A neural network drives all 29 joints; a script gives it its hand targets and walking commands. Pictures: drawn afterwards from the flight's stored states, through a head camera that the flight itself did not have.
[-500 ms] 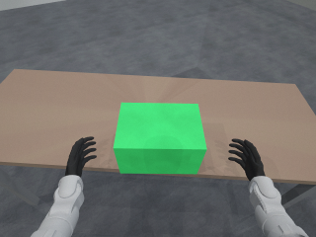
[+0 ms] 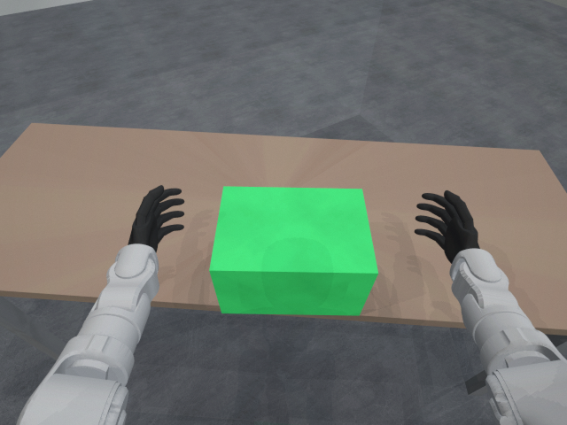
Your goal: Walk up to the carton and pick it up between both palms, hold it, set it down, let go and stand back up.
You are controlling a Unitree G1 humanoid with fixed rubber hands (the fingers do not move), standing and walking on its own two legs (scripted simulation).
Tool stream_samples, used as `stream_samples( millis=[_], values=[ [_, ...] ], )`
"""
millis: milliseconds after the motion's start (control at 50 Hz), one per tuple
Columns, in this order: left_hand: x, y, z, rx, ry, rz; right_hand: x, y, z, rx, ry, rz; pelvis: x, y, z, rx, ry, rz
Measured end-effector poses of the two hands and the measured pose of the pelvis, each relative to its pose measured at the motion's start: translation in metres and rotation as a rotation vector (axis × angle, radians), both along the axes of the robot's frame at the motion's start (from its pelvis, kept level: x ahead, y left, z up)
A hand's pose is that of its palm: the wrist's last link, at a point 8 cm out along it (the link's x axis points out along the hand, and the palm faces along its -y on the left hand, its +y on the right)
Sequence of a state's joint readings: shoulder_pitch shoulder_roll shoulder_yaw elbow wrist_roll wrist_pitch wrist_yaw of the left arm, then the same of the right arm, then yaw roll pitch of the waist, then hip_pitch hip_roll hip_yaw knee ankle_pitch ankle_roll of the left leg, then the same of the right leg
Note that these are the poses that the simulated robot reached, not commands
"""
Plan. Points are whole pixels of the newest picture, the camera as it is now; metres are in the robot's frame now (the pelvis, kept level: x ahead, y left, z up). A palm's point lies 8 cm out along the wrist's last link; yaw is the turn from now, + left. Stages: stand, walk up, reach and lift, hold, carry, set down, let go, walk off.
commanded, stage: reach and lift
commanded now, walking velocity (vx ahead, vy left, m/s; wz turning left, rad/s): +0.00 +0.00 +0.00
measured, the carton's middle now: (291, 251) +0.44 +0.00 -0.07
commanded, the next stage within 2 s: none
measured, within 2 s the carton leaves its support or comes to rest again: neither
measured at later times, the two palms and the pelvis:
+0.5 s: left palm (141, 193) +0.43 +0.23 +0.09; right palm (449, 183) +0.45 -0.23 +0.11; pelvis +0.00 +0.00 +0.00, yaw +0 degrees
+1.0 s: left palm (164, 247) +0.41 +0.22 -0.02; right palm (419, 232) +0.44 -0.22 +0.00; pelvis -0.02 +0.00 -0.04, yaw +0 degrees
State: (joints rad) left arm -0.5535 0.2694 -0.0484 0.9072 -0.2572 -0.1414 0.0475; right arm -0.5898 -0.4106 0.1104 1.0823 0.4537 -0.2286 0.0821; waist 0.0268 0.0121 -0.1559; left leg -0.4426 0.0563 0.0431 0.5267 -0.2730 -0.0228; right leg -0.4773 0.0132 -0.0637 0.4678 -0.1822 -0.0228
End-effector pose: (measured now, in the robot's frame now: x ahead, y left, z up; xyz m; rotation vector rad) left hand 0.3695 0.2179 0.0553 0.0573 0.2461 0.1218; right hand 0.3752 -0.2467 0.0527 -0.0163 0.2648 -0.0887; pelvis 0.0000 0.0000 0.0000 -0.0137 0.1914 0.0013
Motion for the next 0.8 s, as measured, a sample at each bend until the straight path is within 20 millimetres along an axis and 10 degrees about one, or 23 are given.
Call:
stream_samples(
  millis=[300, 640, 800],
  values=[
    [0.036, 0.014, 0.034, -0.013, 0.029, 0.047, 0.05, 0.003, 0.052, -0.021, -0.024, 0.026, -0.004, -0.002, -0.001, 0.007, 0.038, -0.009],
    [0.066, 0.014, 0.05, 0.042, 0.006, 0.035, 0.078, 0.012, 0.056, -0.015, -0.013, -0.011, -0.001, 0.002, -0.006, -0.007, 0.128, 0.002],
    [0.042, 0.018, -0.012, 0.031, 0.117, 0.048, 0.058, 0.01, 0.0, -0.063, 0.101, -0.006, -0.007, 0.0, -0.012, 0.002, 0.149, 0.005]
  ],
)
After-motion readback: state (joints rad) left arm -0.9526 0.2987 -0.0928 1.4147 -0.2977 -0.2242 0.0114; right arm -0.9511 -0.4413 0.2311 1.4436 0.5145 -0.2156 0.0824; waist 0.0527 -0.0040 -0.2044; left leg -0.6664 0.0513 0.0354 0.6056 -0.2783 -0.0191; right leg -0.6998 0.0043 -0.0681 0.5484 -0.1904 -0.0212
